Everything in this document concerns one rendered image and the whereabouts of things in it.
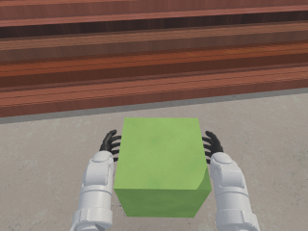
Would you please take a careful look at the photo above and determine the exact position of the right robot forearm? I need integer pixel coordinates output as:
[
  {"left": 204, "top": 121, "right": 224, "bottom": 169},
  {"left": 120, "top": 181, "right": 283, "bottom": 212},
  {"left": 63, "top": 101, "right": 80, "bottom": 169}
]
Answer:
[{"left": 210, "top": 152, "right": 261, "bottom": 231}]

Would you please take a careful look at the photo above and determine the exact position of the left robot hand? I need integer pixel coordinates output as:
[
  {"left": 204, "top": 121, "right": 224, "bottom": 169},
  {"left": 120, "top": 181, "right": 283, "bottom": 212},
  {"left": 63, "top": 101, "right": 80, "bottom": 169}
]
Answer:
[{"left": 99, "top": 129, "right": 122, "bottom": 162}]

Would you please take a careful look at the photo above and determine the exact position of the carton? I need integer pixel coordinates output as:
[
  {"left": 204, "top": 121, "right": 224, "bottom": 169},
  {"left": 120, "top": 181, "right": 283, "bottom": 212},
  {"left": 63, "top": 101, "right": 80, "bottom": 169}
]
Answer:
[{"left": 114, "top": 117, "right": 212, "bottom": 218}]

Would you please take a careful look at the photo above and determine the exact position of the left robot forearm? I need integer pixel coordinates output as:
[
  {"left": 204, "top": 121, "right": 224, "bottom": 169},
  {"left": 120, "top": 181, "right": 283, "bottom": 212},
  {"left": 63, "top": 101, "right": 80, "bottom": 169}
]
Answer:
[{"left": 69, "top": 150, "right": 115, "bottom": 231}]

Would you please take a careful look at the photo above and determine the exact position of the right robot hand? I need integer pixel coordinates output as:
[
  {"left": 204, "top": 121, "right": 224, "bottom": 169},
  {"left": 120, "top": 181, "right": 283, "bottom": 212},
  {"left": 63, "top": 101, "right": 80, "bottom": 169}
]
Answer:
[{"left": 201, "top": 131, "right": 223, "bottom": 164}]

